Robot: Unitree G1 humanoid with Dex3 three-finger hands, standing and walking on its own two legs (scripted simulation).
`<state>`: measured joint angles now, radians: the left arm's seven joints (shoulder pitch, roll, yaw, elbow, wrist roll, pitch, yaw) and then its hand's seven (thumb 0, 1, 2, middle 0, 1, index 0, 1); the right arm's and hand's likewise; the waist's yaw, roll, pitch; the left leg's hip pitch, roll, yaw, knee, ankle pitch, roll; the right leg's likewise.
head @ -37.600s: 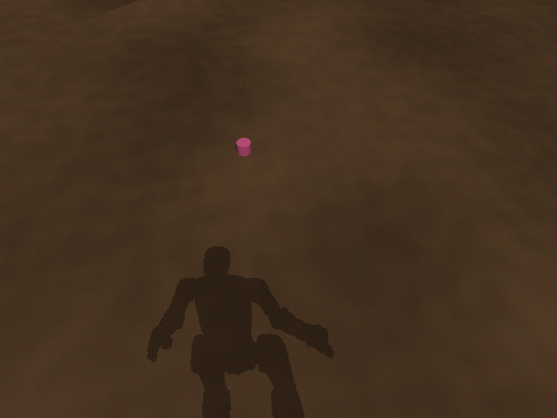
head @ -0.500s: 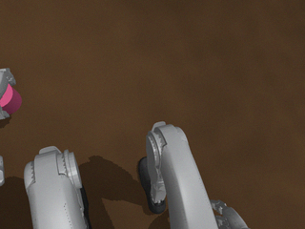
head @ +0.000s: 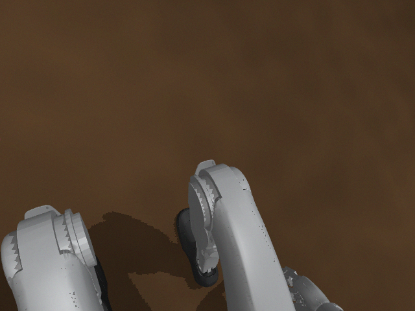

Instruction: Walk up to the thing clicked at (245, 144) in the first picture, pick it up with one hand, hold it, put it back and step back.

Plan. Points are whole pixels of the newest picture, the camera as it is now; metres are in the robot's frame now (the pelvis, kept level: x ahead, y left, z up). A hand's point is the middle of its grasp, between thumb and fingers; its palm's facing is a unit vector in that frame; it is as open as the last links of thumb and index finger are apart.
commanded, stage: rest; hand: left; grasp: from above
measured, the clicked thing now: out of the picture +0.47 +0.30 -0.23
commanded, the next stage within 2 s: open in 1.14 s
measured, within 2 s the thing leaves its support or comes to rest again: rests again in 0.78 s
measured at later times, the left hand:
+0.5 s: hand out of the picture +0.46 +0.30 -0.23, palm faces -0.44 -0.11 -0.89, open 10.3 cm
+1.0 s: hand out of the picture +0.46 +0.30 -0.25, palm faces -0.45 -0.11 -0.89, open 10.3 cm
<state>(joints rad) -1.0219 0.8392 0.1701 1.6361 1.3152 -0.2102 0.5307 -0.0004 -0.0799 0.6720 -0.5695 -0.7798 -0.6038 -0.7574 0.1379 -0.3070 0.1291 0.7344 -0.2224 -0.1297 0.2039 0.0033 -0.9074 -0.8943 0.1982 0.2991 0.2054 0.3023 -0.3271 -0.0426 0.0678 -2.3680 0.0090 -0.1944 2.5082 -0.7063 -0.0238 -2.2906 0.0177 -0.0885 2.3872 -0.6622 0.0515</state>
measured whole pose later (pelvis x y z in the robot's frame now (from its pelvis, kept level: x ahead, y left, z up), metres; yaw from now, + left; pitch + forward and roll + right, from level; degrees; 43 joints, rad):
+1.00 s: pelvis +0.00 +0.01 -0.01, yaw -3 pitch +28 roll -13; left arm -1.06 0.98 0.15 1.77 1.33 -0.23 0.64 0.00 -0.08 0.67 -0.58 -0.77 -0.61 -0.75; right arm 0.11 -0.34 0.25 0.71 -0.28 -0.23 0.27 0.00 -0.91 -0.90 0.20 0.30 0.20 0.30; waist -0.38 -0.11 0.16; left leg -2.36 0.01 -0.25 2.57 -0.72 -0.01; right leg -2.25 0.04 -0.14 2.39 -0.65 0.07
